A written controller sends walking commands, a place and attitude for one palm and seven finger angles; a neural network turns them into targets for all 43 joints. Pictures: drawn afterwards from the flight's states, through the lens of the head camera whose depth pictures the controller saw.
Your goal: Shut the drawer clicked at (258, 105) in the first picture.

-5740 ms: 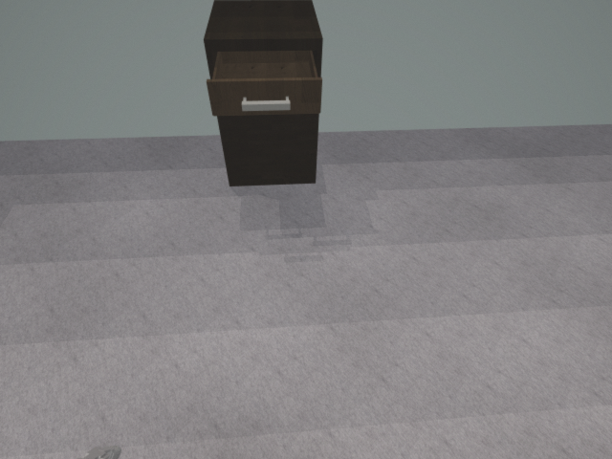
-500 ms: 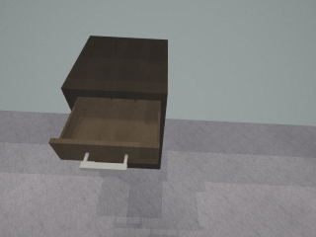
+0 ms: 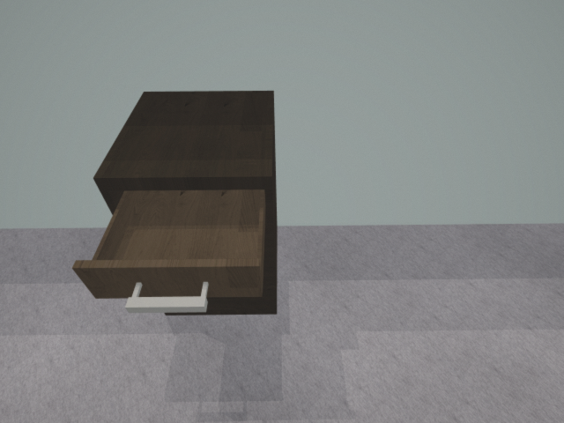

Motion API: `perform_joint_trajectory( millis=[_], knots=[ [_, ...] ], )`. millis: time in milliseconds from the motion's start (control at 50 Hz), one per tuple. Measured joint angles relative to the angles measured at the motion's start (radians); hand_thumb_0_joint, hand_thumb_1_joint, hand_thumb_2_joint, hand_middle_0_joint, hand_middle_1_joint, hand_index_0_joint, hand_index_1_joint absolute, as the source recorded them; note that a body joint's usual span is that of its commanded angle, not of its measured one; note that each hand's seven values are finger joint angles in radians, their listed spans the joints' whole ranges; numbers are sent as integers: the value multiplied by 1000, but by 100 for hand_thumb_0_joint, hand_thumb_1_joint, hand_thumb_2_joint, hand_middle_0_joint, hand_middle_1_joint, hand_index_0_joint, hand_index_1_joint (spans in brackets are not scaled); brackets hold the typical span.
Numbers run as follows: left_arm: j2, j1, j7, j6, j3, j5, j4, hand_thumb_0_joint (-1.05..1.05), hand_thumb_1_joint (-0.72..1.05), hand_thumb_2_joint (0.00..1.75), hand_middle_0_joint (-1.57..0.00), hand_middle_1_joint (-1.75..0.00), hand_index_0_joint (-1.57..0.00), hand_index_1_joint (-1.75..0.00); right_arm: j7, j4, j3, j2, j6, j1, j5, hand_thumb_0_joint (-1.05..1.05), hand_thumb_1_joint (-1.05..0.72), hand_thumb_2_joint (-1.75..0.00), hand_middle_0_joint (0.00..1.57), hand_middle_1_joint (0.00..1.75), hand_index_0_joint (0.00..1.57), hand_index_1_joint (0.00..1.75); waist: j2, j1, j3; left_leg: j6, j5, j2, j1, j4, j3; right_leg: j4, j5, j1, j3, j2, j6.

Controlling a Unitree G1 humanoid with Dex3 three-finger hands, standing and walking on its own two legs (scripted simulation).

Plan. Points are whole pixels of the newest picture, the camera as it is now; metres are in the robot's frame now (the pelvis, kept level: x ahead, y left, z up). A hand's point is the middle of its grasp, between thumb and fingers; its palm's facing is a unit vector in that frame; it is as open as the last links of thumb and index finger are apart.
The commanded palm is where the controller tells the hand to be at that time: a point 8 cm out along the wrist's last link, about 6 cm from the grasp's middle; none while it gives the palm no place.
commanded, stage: come to a stop and stand still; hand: left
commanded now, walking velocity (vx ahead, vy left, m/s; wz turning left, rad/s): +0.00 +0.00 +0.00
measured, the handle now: (169, 295) +0.40 +0.27 -0.17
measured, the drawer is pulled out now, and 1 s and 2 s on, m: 0.23 0.23 0.23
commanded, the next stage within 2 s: look again from close up in 0.90 s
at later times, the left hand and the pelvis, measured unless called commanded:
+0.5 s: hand out of the picture +0.02 +0.17 -0.18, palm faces +0.05 -0.99 -0.16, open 7.4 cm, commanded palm none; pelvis +0.04 +0.01 +0.00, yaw +0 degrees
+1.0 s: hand out of the picture +0.04 +0.19 -0.17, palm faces +0.05 -0.98 -0.19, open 7.4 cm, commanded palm none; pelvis +0.06 +0.02 +0.00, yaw +0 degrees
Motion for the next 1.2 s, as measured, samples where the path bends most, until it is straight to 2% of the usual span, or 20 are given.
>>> perform_joint_trajectory(
  millis=[220,440,560,680,1000,1040,1100,1140,1200],
  knots=[
    [-13,13,1,-12,4,-10,14,0,91,89,-20,-30,-20,-30,-11,42,16,56,-15,97,1,0,-91,-90,19,30,20,30,-21,-7,26,-15,-16,-2,-4,1,-7,-28,-6,12,-5,0,2],
    [-22,23,11,-20,4,-7,21,0,91,89,-20,-30,-20,-30,-16,16,19,90,-38,28,6,0,-91,-90,20,30,20,30,-26,7,23,0,-49,-22,17,4,12,-33,-30,34,10,-23,22],
    [-19,29,14,-23,3,-4,17,0,91,89,-20,-30,-20,-30,-22,15,15,58,-36,-3,4,2,-93,-90,20,30,20,30,-30,19,12,8,-69,-35,34,8,19,-33,-47,52,15,-36,32],
    [-8,29,14,-22,3,-2,20,0,91,89,-20,-30,-20,-30,-23,-4,14,35,-44,-25,6,1,-92,-90,20,30,20,30,-39,20,10,12,-78,-41,49,2,25,-40,-54,66,20,-43,38],
    [13,23,12,-21,2,-1,17,0,91,89,-20,-30,-20,-30,-21,-9,21,23,-40,-36,6,0,-92,-90,20,30,20,30,-36,22,11,16,-87,-49,71,-5,23,-59,-58,96,16,-51,43],
    [5,32,26,-42,-3,9,3,0,91,89,-20,-30,-20,-30,-11,-28,16,11,-35,-38,7,1,-92,-90,20,30,20,30,-18,25,9,31,-110,-37,11,80,23,-54,-52,72,18,-38,47],
    [0,54,29,-58,-12,14,-33,0,90,89,-20,-30,-20,-30,0,-85,9,-2,-43,-38,7,1,-92,-90,20,30,20,30,-1,9,21,56,-131,-29,-32,141,23,10,-72,28,28,-25,46],
    [9,56,28,-51,-14,9,-46,0,90,89,-20,-30,-20,-30,1,-103,10,2,-54,-30,5,1,-92,-90,20,30,20,30,-17,-1,21,46,-155,-40,-34,158,28,68,-103,7,32,-38,51],
    [20,43,27,-33,-14,6,-67,0,90,89,-20,-30,-20,-30,-3,-110,17,7,-55,-17,7,0,-92,-90,20,30,20,30,-25,3,14,48,-171,-49,-38,188,31,99,-121,4,33,-50,64]
  ],
)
